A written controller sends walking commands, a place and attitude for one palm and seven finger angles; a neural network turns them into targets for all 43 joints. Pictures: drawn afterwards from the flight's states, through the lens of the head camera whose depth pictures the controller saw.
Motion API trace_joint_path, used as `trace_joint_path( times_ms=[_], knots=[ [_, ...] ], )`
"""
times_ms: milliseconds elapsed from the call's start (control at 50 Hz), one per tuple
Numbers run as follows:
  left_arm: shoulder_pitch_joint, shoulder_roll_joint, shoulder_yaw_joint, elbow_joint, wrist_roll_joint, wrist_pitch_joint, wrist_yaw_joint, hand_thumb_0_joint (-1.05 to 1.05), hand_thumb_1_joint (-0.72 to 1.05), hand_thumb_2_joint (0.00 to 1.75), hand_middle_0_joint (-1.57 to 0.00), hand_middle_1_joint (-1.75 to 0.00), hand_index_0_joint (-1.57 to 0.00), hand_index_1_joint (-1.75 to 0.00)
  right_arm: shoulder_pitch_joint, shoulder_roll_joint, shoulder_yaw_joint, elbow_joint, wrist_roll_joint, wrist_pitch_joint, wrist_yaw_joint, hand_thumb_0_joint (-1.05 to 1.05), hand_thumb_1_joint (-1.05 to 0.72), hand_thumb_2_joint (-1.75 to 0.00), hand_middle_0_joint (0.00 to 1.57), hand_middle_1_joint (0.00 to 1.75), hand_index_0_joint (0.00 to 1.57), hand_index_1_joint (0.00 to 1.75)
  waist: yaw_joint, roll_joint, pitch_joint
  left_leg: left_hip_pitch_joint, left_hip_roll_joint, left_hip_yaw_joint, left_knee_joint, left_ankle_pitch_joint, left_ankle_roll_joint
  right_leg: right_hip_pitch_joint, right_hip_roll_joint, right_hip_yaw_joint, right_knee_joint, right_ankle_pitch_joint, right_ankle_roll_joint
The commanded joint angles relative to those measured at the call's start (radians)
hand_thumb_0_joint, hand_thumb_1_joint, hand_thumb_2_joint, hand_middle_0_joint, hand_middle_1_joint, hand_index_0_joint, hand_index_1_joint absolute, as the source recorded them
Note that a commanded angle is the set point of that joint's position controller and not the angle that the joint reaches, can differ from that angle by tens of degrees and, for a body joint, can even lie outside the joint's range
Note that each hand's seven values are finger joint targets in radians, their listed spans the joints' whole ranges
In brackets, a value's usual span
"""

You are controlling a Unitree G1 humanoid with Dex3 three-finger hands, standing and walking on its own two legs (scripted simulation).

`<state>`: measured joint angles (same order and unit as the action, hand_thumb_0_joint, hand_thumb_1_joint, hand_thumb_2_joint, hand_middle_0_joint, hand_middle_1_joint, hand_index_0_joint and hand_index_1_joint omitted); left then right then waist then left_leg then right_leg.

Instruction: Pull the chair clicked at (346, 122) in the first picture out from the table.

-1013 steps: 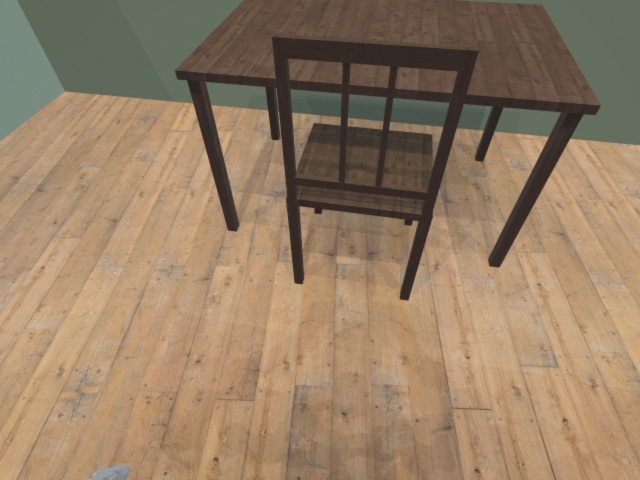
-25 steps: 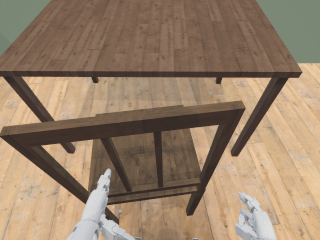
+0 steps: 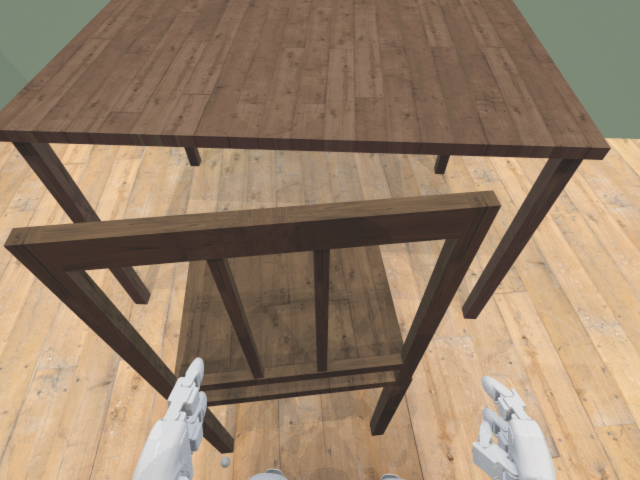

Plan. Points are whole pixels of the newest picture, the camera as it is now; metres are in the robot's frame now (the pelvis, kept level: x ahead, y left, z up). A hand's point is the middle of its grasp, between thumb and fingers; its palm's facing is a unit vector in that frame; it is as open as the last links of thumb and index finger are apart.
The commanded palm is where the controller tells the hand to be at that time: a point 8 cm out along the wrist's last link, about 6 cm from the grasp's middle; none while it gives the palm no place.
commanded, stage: draw the hand back to the body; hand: left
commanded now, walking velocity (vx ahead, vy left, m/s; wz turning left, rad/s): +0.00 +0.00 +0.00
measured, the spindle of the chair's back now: (242, 328) +0.31 +0.12 +0.00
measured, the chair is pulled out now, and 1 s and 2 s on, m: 0.18 0.18 0.18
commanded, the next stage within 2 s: step back with the hand held close in 1.48 s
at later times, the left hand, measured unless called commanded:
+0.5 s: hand (127, 431) +0.17 +0.18 +0.10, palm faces +0.11 -0.96 -0.27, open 17.0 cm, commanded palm +0.13 +0.23 +0.13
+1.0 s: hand (1, 333) +0.21 +0.25 +0.20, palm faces +0.39 -0.82 -0.43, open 10.8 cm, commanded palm +0.16 +0.30 +0.23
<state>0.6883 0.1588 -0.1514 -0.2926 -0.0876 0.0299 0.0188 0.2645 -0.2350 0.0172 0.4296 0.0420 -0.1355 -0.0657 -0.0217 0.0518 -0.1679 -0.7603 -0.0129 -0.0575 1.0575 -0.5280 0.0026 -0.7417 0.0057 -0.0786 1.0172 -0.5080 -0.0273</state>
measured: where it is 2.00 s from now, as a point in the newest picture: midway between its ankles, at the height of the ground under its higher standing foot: outside the picture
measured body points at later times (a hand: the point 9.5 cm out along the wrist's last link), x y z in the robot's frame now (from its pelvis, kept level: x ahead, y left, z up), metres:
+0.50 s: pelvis -0.01 +0.00 +0.02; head +0.01 -0.02 +0.47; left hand +0.15 +0.23 +0.12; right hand +0.18 -0.22 -0.06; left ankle -0.01 +0.12 -0.67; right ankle +0.00 -0.10 -0.67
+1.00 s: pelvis +0.03 +0.01 +0.06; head +0.03 -0.01 +0.51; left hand +0.18 +0.29 +0.23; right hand +0.23 -0.20 -0.02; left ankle -0.01 +0.12 -0.67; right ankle +0.00 -0.10 -0.67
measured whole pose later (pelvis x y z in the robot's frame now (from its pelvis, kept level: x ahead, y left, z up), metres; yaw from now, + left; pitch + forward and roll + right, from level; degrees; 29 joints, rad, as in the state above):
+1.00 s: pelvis +0.03 +0.01 +0.06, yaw -1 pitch -1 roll -1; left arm 0.56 0.33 0.26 -0.46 -0.05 -0.07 0.15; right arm 0.16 -0.21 0.03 0.62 0.03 -0.14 -0.08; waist 0.07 0.08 0.00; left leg -0.19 -0.02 -0.03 0.57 -0.36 0.02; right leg -0.18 0.00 -0.04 0.53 -0.33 0.00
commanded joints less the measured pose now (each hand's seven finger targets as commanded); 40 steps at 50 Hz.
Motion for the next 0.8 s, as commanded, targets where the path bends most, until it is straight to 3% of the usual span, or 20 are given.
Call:
trace_joint_path(
  times_ms=[0,80,100,140,220,260,380,400,420,440,540,580,680,780],
  knots=[
    [-0.013,0.075,0.137,-0.27,-0.064,-0.308,-0.028,0.0,-0.55,0.2,0.0,0.0,0.0,0.0,-0.076,-0.083,-0.058,-0.109,0.0,-0.108,0.011,0.0,-0.9,-0.9,0.2,0.3,0.2,0.3,0.0,-0.01,-0.126,0.068,-0.014,0.016,-0.073,0.294,0.015,0.039,0.011,0.004,-0.1,0.242,0.0],
    [0.011,0.058,0.142,-0.217,-0.079,-0.499,-0.096,0.0,-0.55,0.2,0.0,0.0,0.0,0.0,-0.122,-0.077,-0.071,-0.085,-0.001,-0.125,0.052,0.0,-0.9,-0.9,0.2,0.3,0.2,0.3,0.007,-0.025,-0.113,-0.011,-0.008,0.01,-0.027,0.257,0.01,-0.026,0.014,0.007,-0.05,0.197,-0.002],
    [0.038,0.06,0.144,-0.197,-0.082,-0.502,-0.116,0.0,-0.55,0.2,0.0,0.0,0.0,0.0,-0.13,-0.083,-0.072,-0.095,0.003,-0.118,0.055,0.0,-0.9,-0.9,0.2,0.3,0.2,0.3,0.01,-0.029,-0.134,-0.014,-0.007,0.016,-0.035,0.23,0.015,-0.004,0.012,0.017,-0.06,0.174,0.0],
    [0.067,0.093,0.168,-0.222,-0.088,-0.449,-0.145,0.0,-0.55,0.2,0.0,0.0,0.0,0.0,-0.139,-0.094,-0.072,-0.128,0.02,-0.1,0.051,0.0,-0.9,-0.9,0.2,0.3,0.2,0.3,0.018,-0.003,-0.152,0.013,-0.008,0.025,-0.075,0.197,0.021,0.051,0.008,0.026,-0.099,0.135,0.001],
    [0.033,0.147,0.236,-0.325,-0.127,-0.337,-0.14,0.0,-0.55,0.2,0.0,0.0,0.0,0.0,-0.149,-0.089,-0.06,-0.148,0.034,-0.082,0.014,0.0,-0.9,-0.9,0.2,0.3,0.2,0.3,0.018,-0.045,-0.139,0.056,-0.006,0.016,-0.124,0.187,0.033,0.124,0.009,0.03,-0.167,0.113,0.009],
    [0.013,0.144,0.257,-0.347,-0.146,-0.33,-0.125,0.0,-0.55,0.2,0.0,0.0,0.0,0.0,-0.142,-0.081,-0.054,-0.134,0.035,-0.09,0.004,0.0,-0.9,-0.9,0.2,0.3,0.2,0.3,0.013,-0.076,-0.101,0.068,-0.005,0.012,-0.14,0.192,0.034,0.133,0.009,0.027,-0.194,0.115,0.014],
    [-0.009,0.159,0.303,-0.31,-0.177,-0.343,-0.151,0.0,-0.37,0.29,-0.02,-0.04,-0.02,-0.04,-0.132,-0.089,-0.048,-0.086,0.039,-0.139,-0.004,0.0,-0.9,-0.9,0.2,0.3,0.2,0.3,0.006,-0.046,-0.051,0.132,-0.001,0.009,-0.188,0.198,0.031,0.155,0.006,0.018,-0.247,0.123,0.018],
    [0.094,0.315,0.378,-0.237,-0.023,-0.243,-0.013,0.0,-0.33,0.31,-0.03,-0.05,-0.03,-0.05,-0.137,-0.071,-0.06,-0.072,0.019,-0.075,-0.027,0.0,-0.9,-0.9,0.2,0.3,0.2,0.3,0.081,-0.017,-0.065,0.192,0.032,0.018,-0.232,0.203,0.028,0.236,-0.039,0.103,-0.308,0.131,-0.008],
    [0.109,0.233,0.329,-0.285,-0.004,-0.2,0.039,0.0,-0.3,0.32,-0.04,-0.05,-0.04,-0.05,-0.148,-0.061,-0.05,-0.095,0.014,-0.055,-0.028,0.0,-0.9,-0.9,0.2,0.3,0.2,0.3,0.055,-0.007,-0.014,0.214,0.024,0.018,-0.251,0.199,0.029,0.238,-0.048,0.08,-0.335,0.138,-0.004],
    [0.065,0.209,0.289,-0.364,0.013,-0.183,0.068,0.0,-0.26,0.34,-0.04,-0.06,-0.04,-0.06,-0.149,-0.062,-0.04,-0.103,0.012,-0.042,-0.03,0.0,-0.9,-0.9,0.2,0.3,0.2,0.3,0.052,0.031,-0.011,0.249,0.027,0.021,-0.266,0.212,0.032,0.248,-0.05,0.066,-0.338,0.151,-0.003],
    [-0.032,0.247,0.299,-0.393,0.046,-0.142,0.142,0.0,-0.08,0.43,-0.07,-0.1,-0.07,-0.1,-0.176,-0.074,-0.027,-0.08,0.0,-0.031,-0.054,0.0,-0.9,-0.9,0.2,0.3,0.2,0.3,0.047,-0.038,0.04,0.356,0.034,0.005,-0.353,0.249,0.038,0.311,-0.046,0.044,-0.4,0.201,0.002],
    [-0.05,0.255,0.316,-0.385,0.052,-0.14,0.152,0.0,-0.01,0.46,-0.07,-0.11,-0.07,-0.11,-0.179,-0.077,-0.023,-0.066,-0.002,-0.036,-0.058,0.0,-0.9,-0.9,0.2,0.3,0.2,0.3,0.053,-0.018,0.057,0.396,0.032,0.003,-0.39,0.262,0.036,0.338,-0.044,0.042,-0.421,0.214,0.001],
    [-0.076,0.273,0.375,-0.353,0.052,-0.144,0.156,0.0,0.17,0.55,-0.1,-0.15,-0.1,-0.15,-0.192,-0.075,-0.023,-0.031,-0.005,-0.048,-0.053,0.0,-0.9,-0.9,0.2,0.3,0.2,0.3,0.065,-0.036,0.087,0.469,0.032,0.004,-0.461,0.334,0.032,0.423,-0.04,0.04,-0.464,0.303,0.001],
    [-0.129,0.326,0.448,-0.436,0.047,-0.155,0.151,0.0,0.36,0.64,-0.13,-0.19,-0.13,-0.19,-0.201,-0.078,-0.02,-0.004,-0.01,-0.064,-0.04,0.0,-0.9,-0.9,0.2,0.3,0.2,0.3,0.074,0.039,0.053,0.559,0.039,0.008,-0.508,0.487,0.024,0.519,-0.042,0.048,-0.497,0.434,-0.002]
  ],
)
